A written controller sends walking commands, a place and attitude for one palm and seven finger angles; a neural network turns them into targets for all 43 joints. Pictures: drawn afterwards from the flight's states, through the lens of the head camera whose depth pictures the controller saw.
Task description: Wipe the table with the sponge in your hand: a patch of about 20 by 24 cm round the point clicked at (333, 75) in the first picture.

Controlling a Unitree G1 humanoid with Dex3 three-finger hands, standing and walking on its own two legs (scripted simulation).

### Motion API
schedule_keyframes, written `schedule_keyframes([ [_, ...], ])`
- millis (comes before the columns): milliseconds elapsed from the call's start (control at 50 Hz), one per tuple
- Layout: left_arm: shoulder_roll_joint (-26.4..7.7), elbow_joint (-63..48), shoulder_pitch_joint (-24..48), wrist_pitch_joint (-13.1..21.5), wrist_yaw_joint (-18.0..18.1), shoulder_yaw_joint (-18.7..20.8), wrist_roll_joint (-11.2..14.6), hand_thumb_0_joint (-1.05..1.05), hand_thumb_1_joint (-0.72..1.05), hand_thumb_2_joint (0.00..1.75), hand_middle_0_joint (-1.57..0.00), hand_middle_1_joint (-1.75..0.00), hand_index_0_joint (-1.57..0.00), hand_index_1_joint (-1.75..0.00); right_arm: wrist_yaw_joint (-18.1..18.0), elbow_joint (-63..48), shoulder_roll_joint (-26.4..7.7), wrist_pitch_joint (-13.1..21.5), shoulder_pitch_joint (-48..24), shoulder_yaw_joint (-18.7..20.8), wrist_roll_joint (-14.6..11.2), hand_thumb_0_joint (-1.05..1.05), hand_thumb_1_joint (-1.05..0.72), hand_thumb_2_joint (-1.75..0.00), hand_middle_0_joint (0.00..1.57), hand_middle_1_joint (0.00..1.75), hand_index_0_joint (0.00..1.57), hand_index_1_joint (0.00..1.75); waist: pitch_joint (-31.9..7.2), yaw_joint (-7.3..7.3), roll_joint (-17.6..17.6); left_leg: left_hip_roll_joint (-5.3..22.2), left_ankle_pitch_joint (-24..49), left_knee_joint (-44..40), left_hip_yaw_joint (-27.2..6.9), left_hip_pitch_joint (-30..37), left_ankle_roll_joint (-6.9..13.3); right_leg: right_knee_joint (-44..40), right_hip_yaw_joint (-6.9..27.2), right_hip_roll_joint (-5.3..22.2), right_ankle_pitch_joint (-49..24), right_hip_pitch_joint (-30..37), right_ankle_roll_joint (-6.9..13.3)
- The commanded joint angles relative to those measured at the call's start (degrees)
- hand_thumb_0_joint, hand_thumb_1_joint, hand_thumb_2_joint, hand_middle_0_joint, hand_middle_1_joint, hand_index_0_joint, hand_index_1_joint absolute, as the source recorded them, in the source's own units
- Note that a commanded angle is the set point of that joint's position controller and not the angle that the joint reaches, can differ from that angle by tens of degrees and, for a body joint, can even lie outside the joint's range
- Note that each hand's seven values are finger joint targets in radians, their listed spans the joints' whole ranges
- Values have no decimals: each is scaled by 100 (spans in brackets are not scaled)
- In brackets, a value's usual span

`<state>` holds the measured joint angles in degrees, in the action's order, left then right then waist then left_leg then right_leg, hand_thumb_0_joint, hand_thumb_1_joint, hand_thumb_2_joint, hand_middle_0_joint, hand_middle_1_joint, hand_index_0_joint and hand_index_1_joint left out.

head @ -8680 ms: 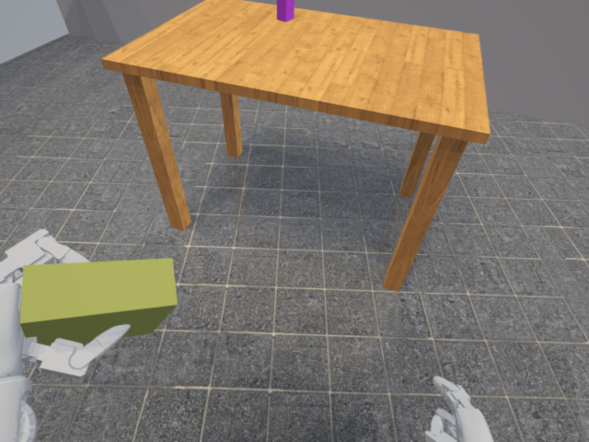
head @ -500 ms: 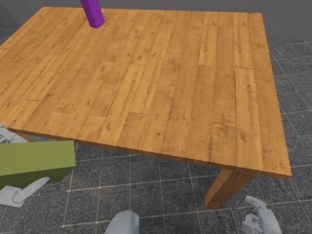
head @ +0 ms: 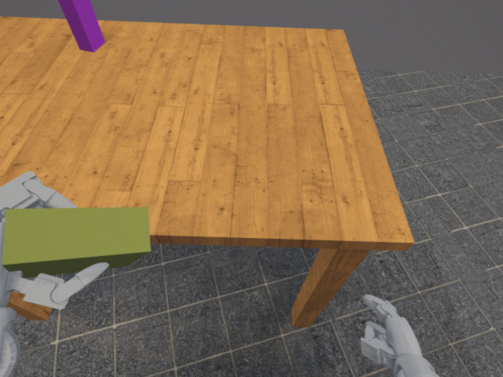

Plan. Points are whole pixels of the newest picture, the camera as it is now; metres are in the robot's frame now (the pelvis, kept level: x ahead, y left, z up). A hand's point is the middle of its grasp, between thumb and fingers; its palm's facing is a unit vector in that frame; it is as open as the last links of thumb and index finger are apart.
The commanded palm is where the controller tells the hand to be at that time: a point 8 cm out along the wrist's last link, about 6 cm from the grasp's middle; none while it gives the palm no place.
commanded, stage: turn to face it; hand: left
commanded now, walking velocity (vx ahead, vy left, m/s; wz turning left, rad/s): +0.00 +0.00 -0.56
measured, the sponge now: (99, 242) +0.24 +0.21 +0.15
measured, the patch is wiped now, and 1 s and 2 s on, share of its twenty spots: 0.00 0.00 0.00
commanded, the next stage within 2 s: come to a stop and stand still in 0.40 s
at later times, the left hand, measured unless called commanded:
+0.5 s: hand (178, 224) +0.26 +0.12 +0.16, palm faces +0.01 -0.84 -0.54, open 9.1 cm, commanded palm +0.21 +0.19 +0.18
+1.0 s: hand (212, 257) +0.22 +0.07 +0.17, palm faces +0.05 -0.90 -0.43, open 9.1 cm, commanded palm +0.18 +0.16 +0.18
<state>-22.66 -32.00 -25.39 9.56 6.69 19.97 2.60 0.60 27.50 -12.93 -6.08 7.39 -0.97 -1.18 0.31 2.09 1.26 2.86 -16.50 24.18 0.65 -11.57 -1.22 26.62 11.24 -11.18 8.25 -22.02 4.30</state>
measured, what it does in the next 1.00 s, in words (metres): steps on the spot, turning right: right foot, then left foot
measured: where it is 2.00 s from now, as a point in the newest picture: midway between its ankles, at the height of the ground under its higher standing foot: outside the picture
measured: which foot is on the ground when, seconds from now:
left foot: down 0.00-0.30, up 0.32-0.58, down 0.60-0.90, up 0.92-1.00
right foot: down 0.00-0.00, up 0.02-0.26, down 0.28-0.62, up 0.64-0.86, down 0.88-1.00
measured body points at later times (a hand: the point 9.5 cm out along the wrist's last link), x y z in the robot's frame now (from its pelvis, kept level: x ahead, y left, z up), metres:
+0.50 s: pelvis -0.02 -0.03 -0.01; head +0.05 -0.04 +0.44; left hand +0.26 +0.16 +0.19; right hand +0.06 -0.32 -0.10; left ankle +0.00 +0.12 -0.69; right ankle +0.02 -0.13 -0.74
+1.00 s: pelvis -0.06 -0.06 -0.01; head -0.04 -0.08 +0.44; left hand +0.21 +0.12 +0.20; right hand +0.04 -0.31 -0.11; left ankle -0.02 +0.09 -0.70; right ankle -0.08 -0.14 -0.74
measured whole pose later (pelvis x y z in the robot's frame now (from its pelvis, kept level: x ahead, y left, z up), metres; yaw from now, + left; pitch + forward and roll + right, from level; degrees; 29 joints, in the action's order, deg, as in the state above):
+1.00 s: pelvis -0.06 -0.06 -0.01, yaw -18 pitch -1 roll +0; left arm -20.3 -30.2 -24.2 9.9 7.1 17.7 1.2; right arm -1.4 34.8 -9.1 2.6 9.5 -2.0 -0.6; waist 3.9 -0.8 -1.5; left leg 4.0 -25.0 50.9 0.7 -22.4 -2.4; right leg 33.6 -6.8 0.0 17.8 -15.4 3.7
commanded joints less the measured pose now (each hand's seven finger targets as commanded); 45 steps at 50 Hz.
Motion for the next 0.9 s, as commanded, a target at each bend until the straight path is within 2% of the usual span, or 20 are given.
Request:
schedule_keyframes([
  [0,-1229,-1729,462,469,105,921,-53,0,10,130,-120,-160,-120,-160,-81,-898,-593,405,-334,437,-34,0,-90,-90,20,30,20,30,-1048,97,-1424,2194,3102,-244,-1008,1848,940,2818,-277,707,2019,-1428,-571],
  [40,-1174,-1822,-13,407,114,946,12,0,10,130,-120,-160,-120,-160,-87,-858,-507,499,-160,362,65,0,-90,-90,20,30,20,30,-884,-12,-1985,2025,4309,223,-452,1602,1003,3242,-851,976,2067,-1596,-622],
  [100,-831,-2181,428,322,96,532,30,0,10,130,-120,-160,-120,-160,7,-798,-571,661,-94,327,-8,0,-90,-90,20,30,20,30,-312,-105,-1733,1661,4154,260,532,978,487,2291,-1396,1073,1410,-803,-650],
  [220,-971,-1152,547,192,130,818,-13,0,10,130,-120,-160,-120,-160,-22,-680,-727,857,74,352,-9,0,-90,-90,20,30,20,30,-154,-151,-1160,1495,3564,1528,740,83,158,529,-1975,911,270,1161,-581],
  [240,-1038,-1034,550,227,137,912,-42,0,10,130,-120,-160,-120,-160,-5,-662,-681,858,105,353,-40,0,-90,-90,20,30,20,30,-346,-139,-634,1206,2845,2419,864,-295,31,216,-1524,1316,-828,1669,-354],
  [260,-1291,-946,360,291,176,1167,-40,0,10,130,-120,-160,-120,-160,-22,-715,-554,865,31,349,-47,0,-90,-90,20,30,20,30,-648,-96,586,475,549,3873,936,-1207,-182,109,74,2259,-3455,2360,227],
  [280,-1388,-858,178,351,219,1381,50,0,10,130,-120,-160,-120,-160,-50,-733,-475,888,-151,312,-5,0,-90,-90,20,30,20,30,-744,-71,1448,107,-2069,4804,344,-1847,-278,-161,1196,3119,-4796,2302,739],
  [320,-1405,-1097,-467,373,228,1471,129,0,10,130,-120,-160,-120,-160,-69,-672,-462,764,-135,386,-46,0,-90,-90,20,30,20,30,-899,-61,706,337,-1998,4880,-365,-1629,-246,-368,1175,3110,-3036,1860,578],
  [360,-1373,-1661,-789,498,254,1590,137,0,10,130,-120,-160,-120,-160,-26,-536,-321,634,-380,233,16,0,-90,-90,20,30,20,30,-1058,-134,51,296,-1428,4502,-236,-1646,-242,-275,526,2800,-2318,1703,564],
  [420,-1309,-2159,-780,604,293,1574,139,0,10,130,-120,-160,-120,-160,-54,-539,-329,633,-349,236,36,0,-90,-90,20,30,20,30,-1253,-182,308,161,-1150,3134,129,-1068,-204,-436,59,2525,-1230,1271,486],
  [480,-1284,-2025,-911,558,336,1588,102,0,10,130,-120,-160,-120,-160,-110,-443,-422,778,-173,335,70,0,-90,-90,20,30,20,30,-1114,-128,414,-25,-883,2202,285,-738,-139,-600,282,2502,-550,964,517],
  [540,-1134,-1593,-1030,525,363,1480,47,0,10,130,-120,-160,-120,-160,-211,-293,-467,893,98,376,50,0,-90,-90,20,30,20,30,-1098,-274,100,-2,128,354,271,386,-19,-186,-101,2165,96,502,124],
  [560,-1076,-1442,-980,549,367,1429,36,0,10,130,-120,-160,-120,-160,-275,-284,-547,918,125,422,58,0,-90,-90,20,30,20,30,-1005,-270,-288,382,210,-154,-88,504,131,290,-323,1822,318,335,-80],
  [580,-969,-1382,-911,586,356,1368,29,0,10,130,-120,-160,-120,-160,-328,-333,-690,935,45,486,74,0,-90,-90,20,30,20,30,-773,-213,-1136,1297,758,-539,-1139,466,507,1099,-706,1265,966,-127,-358],
  [600,-958,-1249,-850,608,331,1281,-11,0,10,130,-120,-160,-120,-160,-351,-388,-666,946,-11,508,37,0,-90,-90,20,30,20,30,-580,-175,-1682,2076,1731,-701,-1736,331,897,2182,-1169,1048,2160,-457,-525],
  [640,-905,-733,-567,538,218,1147,-33,0,10,130,-120,-160,-120,-160,-354,-228,-584,998,-70,459,86,0,-90,-90,20,30,20,30,-268,-232,-1496,2075,1688,-719,-1423,-586,1106,3443,-1051,1098,1999,-478,-591],
  [700,-448,-1092,384,473,138,374,-96,0,10,130,-120,-160,-120,-160,-302,-183,-592,1088,9,430,17,0,-90,-90,20,30,20,30,-83,-212,-1407,1533,2046,-385,-320,-334,840,2807,-1388,1191,1519,-389,-661],
  [820,-663,-1252,968,366,275,282,-207,0,10,130,-120,-160,-120,-160,-313,-165,-600,1323,69,352,52,0,-90,-90,20,30,20,30,-217,-220,-1435,1128,696,179,-184,-789,473,189,-1811,1129,1054,1245,-655],
  [840,-791,-1267,937,393,290,410,-219,0,10,130,-120,-160,-120,-160,-295,-166,-531,1338,87,344,38,0,-90,-90,20,30,20,30,-345,-211,-1080,913,498,653,21,-702,322,-339,-1590,1338,647,1396,-566],
  [880,-1224,-1173,786,403,341,818,-162,0,10,130,-120,-160,-120,-160,-291,-203,-261,1281,73,246,39,0,-90,-90,20,30,20,30,-518,-315,579,70,-657,2092,459,-1205,-50,-720,84,2746,-1307,1406,114],
])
